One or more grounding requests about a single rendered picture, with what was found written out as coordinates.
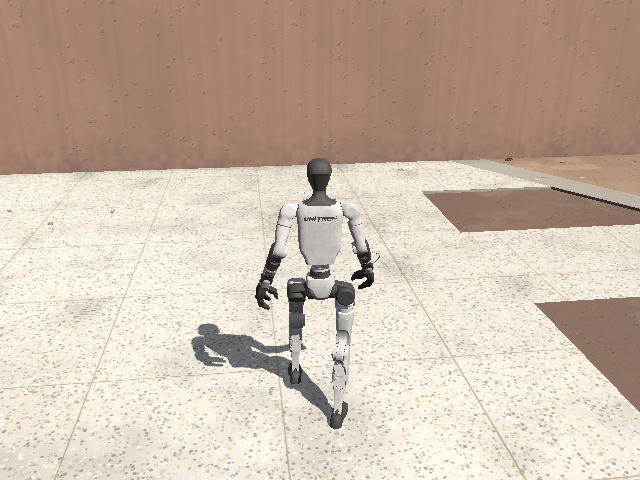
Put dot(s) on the robot right forearm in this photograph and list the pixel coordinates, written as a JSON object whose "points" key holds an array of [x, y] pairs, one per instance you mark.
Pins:
{"points": [[366, 260]]}

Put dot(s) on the robot right hand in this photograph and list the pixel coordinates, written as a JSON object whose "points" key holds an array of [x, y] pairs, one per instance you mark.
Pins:
{"points": [[359, 275]]}

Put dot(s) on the robot left forearm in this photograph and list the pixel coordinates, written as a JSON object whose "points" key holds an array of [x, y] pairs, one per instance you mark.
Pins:
{"points": [[270, 269]]}

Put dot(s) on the right robot thigh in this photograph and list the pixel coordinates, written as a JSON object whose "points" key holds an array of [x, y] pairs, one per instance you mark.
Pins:
{"points": [[345, 306]]}

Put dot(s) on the left robot upper arm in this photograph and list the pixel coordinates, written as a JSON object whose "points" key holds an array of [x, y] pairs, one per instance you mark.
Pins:
{"points": [[287, 212]]}

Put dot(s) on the right robot upper arm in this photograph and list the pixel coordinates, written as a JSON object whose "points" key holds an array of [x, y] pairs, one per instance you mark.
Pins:
{"points": [[351, 211]]}

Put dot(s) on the humanoid robot head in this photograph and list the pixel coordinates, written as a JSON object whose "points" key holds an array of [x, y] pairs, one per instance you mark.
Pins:
{"points": [[318, 172]]}

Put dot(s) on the robot left hand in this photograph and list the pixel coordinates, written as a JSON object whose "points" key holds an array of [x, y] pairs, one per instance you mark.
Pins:
{"points": [[261, 294]]}

